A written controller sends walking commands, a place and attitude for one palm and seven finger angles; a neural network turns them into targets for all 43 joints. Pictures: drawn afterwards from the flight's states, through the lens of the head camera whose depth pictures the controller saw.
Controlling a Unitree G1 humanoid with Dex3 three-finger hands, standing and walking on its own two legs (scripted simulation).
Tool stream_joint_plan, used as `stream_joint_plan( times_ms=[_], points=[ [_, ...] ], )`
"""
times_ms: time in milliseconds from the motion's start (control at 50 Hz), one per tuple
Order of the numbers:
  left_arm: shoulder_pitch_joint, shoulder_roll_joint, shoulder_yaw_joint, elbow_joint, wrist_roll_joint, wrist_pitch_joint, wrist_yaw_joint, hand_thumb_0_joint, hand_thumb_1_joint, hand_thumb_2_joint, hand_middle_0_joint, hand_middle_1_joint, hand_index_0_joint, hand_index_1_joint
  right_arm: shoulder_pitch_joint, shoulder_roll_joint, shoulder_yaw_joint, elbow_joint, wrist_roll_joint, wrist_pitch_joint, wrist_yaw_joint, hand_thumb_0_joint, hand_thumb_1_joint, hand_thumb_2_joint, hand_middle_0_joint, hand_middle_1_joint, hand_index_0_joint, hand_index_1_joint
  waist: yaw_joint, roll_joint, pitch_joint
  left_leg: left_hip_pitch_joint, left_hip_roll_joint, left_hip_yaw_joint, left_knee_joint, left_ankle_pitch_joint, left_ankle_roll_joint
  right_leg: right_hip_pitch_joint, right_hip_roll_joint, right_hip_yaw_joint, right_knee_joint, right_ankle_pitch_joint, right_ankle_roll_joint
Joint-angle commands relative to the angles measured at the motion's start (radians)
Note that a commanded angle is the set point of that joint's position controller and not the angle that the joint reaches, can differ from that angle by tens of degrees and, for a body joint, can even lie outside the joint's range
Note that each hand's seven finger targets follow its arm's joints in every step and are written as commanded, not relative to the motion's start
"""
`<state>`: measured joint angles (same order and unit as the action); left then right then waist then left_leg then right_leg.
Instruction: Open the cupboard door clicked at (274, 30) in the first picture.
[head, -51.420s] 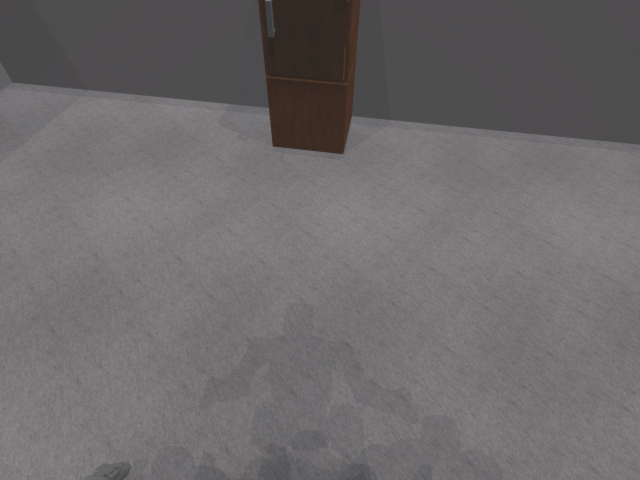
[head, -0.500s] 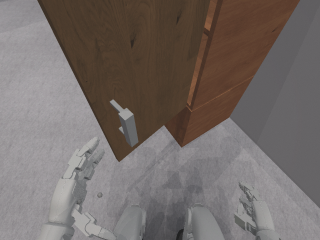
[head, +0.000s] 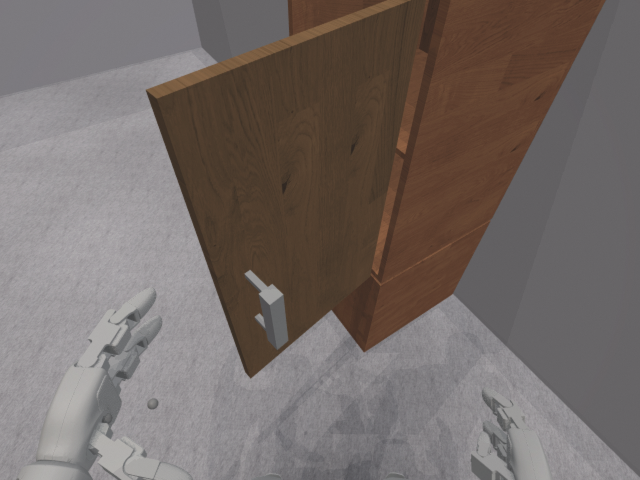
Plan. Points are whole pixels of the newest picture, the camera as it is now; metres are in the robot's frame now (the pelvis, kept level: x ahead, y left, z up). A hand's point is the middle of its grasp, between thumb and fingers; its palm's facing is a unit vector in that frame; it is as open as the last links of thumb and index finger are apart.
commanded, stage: draw the hand back to the body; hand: left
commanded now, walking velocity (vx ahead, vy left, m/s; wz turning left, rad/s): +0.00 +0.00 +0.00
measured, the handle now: (265, 310) +0.36 +0.11 -0.03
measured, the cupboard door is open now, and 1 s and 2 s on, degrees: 100 100 100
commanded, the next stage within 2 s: step back with the hand held close in 1.02 s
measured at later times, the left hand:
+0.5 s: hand (37, 316) +0.22 +0.25 +0.19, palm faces +0.37 -0.83 -0.41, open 10.7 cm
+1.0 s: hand (4, 299) +0.21 +0.26 +0.22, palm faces +0.44 -0.81 -0.39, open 7.5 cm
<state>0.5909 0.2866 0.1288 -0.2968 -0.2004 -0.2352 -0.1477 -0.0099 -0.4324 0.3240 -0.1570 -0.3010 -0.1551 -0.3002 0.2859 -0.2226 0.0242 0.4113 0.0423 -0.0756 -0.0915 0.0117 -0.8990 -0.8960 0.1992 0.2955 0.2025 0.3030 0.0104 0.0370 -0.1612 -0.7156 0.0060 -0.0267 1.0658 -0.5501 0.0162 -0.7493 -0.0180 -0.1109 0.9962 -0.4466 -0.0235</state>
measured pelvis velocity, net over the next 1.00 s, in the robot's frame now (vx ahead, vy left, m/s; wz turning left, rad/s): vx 0.02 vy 0.00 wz -0.02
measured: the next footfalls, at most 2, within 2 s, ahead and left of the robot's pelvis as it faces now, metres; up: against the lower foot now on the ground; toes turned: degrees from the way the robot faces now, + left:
none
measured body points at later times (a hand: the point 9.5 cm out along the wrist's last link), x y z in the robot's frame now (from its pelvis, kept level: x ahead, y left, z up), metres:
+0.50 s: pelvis +0.03 +0.01 +0.06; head +0.01 -0.01 +0.51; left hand +0.19 +0.30 +0.21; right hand +0.22 -0.20 -0.01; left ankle -0.01 +0.11 -0.67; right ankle +0.03 -0.11 -0.67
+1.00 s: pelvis +0.02 +0.00 +0.07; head +0.00 -0.02 +0.52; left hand +0.18 +0.30 +0.24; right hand +0.20 -0.22 -0.01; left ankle -0.01 +0.11 -0.67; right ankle +0.03 -0.11 -0.67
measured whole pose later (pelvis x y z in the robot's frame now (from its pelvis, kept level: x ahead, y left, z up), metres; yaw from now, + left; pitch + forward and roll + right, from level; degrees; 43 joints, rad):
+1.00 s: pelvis +0.02 +0.00 +0.07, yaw -1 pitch -5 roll -1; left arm 0.47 0.33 0.33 -0.37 -0.06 -0.08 0.11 0.02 0.88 0.89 -0.21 -0.30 -0.21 -0.30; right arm 0.21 -0.23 0.03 0.65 0.00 -0.12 -0.08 0.01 -0.90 -0.90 0.20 0.30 0.20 0.30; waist 0.07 0.07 0.02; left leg -0.04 0.00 0.02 0.40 -0.28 0.02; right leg -0.10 0.01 -0.07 0.37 -0.19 -0.02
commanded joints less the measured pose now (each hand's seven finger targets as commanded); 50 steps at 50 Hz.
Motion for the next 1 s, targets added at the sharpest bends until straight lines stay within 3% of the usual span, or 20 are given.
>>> stream_joint_plan(
  times_ms=[0, 80, 200, 260, 360, 420, 620, 680, 800, 860, 980],
  points=[
    [0.079, 0.114, 0.044, -0.295, 0.130, 0.113, 0.218, 0.000, -0.185, 0.435, -0.161, -0.300, -0.161, -0.300, -0.068, -0.089, -0.032, -0.155, -0.010, -0.033, -0.034, 0.000, -0.900, -0.900, 0.200, 0.300, 0.200, 0.300, 0.015, 0.094, -0.059, 0.133, -0.003, -0.005, -0.319, 0.305, -0.001, 0.284, -0.003, 0.062, -0.249, 0.162, -0.007],
    [0.031, 0.139, 0.059, -0.299, 0.160, 0.166, 0.281, 0.000, -0.045, 0.495, -0.166, -0.300, -0.166, -0.300, -0.080, -0.100, -0.022, -0.125, -0.019, -0.039, -0.041, 0.000, -0.900, -0.900, 0.200, 0.300, 0.200, 0.300, 0.007, -0.007, -0.017, 0.227, 0.006, -0.009, -0.376, 0.395, 0.006, 0.364, 0.001, 0.046, -0.319, 0.241, 0.003],
    [-0.048, 0.168, 0.114, -0.283, 0.167, 0.168, 0.304, 0.000, 0.165, 0.585, -0.174, -0.300, -0.174, -0.300, -0.106, -0.107, -0.010, -0.073, -0.026, -0.073, -0.043, 0.000, -0.900, -0.900, 0.200, 0.300, 0.200, 0.300, 0.023, -0.004, 0.037, 0.340, 0.006, -0.006, -0.490, 0.401, 0.004, 0.479, -0.004, 0.047, -0.416, 0.264, 0.002],
    [-0.056, 0.187, 0.152, -0.288, 0.166, 0.161, 0.302, 0.000, 0.270, 0.630, -0.178, -0.300, -0.178, -0.300, -0.126, -0.110, -0.008, -0.045, -0.027, -0.090, -0.034, 0.000, -0.900, -0.900, 0.200, 0.300, 0.200, 0.300, 0.037, 0.027, 0.035, 0.398, 0.007, -0.004, -0.532, 0.476, 0.000, 0.546, -0.003, 0.049, -0.456, 0.319, 0.000],
    [-0.075, 0.202, 0.208, -0.299, 0.159, 0.147, 0.293, 0.000, 0.445, 0.705, -0.184, -0.300, -0.184, -0.300, -0.147, -0.105, -0.010, -0.008, -0.033, -0.110, -0.018, 0.000, -0.900, -0.900, 0.200, 0.300, 0.200, 0.300, 0.047, 0.011, 0.064, 0.473, 0.014, 0.003, -0.592, 0.604, -0.009, 0.626, 0.000, 0.044, -0.512, 0.418, 0.002],
    [-0.104, 0.208, 0.234, -0.321, 0.156, 0.134, 0.286, 0.000, 0.550, 0.750, -0.187, -0.300, -0.187, -0.300, -0.156, -0.102, -0.010, 0.010, -0.036, -0.117, -0.006, 0.000, -0.900, -0.900, 0.200, 0.300, 0.200, 0.300, 0.050, 0.040, 0.078, 0.514, 0.019, 0.003, -0.627, 0.665, -0.018, 0.655, 0.002, 0.043, -0.539, 0.448, 0.004],
    [-0.229, 0.257, 0.353, -0.315, 0.139, 0.095, 0.280, 0.000, 0.900, 0.900, -0.200, -0.300, -0.200, -0.300, -0.197, -0.104, -0.021, 0.049, -0.043, -0.108, 0.006, 0.000, -0.900, -0.900, 0.200, 0.300, 0.200, 0.300, 0.058, 0.013, 0.106, 0.567, 0.017, 0.023, -0.701, 0.568, -0.008, 0.710, 0.010, 0.061, -0.620, 0.423, 0.004],
    [-0.192, 0.190, 0.295, -0.242, 0.139, 0.098, 0.267, 0.000, 0.900, 0.900, -0.200, -0.300, -0.200, -0.300, -0.199, -0.106, -0.025, 0.057, -0.040, -0.099, 0.015, 0.000, -0.900, -0.900, 0.200, 0.300, 0.200, 0.300, 0.051, 0.017, 0.163, 0.556, 0.020, 0.022, -0.721, 0.531, -0.009, 0.694, 0.009, 0.059, -0.636, 0.385, 0.004],
    [-0.210, 0.240, 0.327, -0.301, 0.143, 0.085, 0.270, 0.000, 0.900, 0.900, -0.200, -0.300, -0.200, -0.300, -0.214, -0.107, -0.032, 0.055, -0.046, -0.102, 0.011, 0.000, -0.900, -0.900, 0.200, 0.300, 0.200, 0.300, 0.063, 0.024, 0.100, 0.582, 0.012, 0.029, -0.728, 0.526, 0.000, 0.734, 0.010, 0.071, -0.647, 0.401, 0.005],
    [-0.229, 0.262, 0.344, -0.317, 0.147, 0.082, 0.275, 0.000, 0.900, 0.900, -0.200, -0.300, -0.200, -0.300, -0.219, -0.106, -0.032, 0.060, -0.047, -0.106, 0.006, 0.000, -0.900, -0.900, 0.200, 0.300, 0.200, 0.300, 0.063, 0.035, 0.110, 0.585, 0.008, 0.031, -0.729, 0.511, -0.001, 0.733, 0.013, 0.075, -0.660, 0.390, 0.003],
    [-0.237, 0.240, 0.329, -0.299, 0.148, 0.075, 0.274, 0.000, 0.900, 0.900, -0.200, -0.300, -0.200, -0.300, -0.223, -0.102, -0.033, 0.072, -0.048, -0.120, 0.003, 0.000, -0.900, -0.900, 0.200, 0.300, 0.200, 0.300, 0.059, 0.045, 0.142, 0.588, 0.005, 0.032, -0.739, 0.476, 0.001, 0.715, 0.012, 0.080, -0.681, 0.352, 0.004]
  ],
)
